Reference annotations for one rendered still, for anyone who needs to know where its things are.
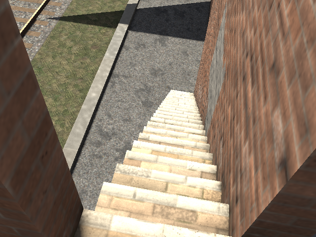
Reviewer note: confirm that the stairs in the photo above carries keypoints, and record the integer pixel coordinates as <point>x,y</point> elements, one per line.
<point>167,177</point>

